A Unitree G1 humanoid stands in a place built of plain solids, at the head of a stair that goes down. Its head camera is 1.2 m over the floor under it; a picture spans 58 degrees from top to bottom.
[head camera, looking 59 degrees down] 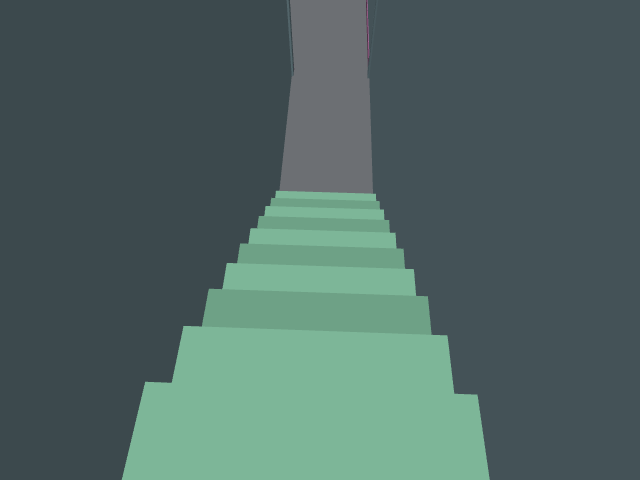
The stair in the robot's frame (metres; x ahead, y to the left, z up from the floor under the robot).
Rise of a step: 0.21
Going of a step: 0.23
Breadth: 0.99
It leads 2 degrees to the right of straight ahead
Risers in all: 10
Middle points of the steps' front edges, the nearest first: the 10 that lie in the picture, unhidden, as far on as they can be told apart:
0.26 0.03 0.00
0.49 0.02 -0.21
0.73 0.01 -0.42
0.96 0.00 -0.63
1.19 -0.01 -0.84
1.42 -0.02 -1.05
1.66 -0.03 -1.26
1.89 -0.03 -1.47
2.12 -0.04 -1.68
2.35 -0.05 -1.89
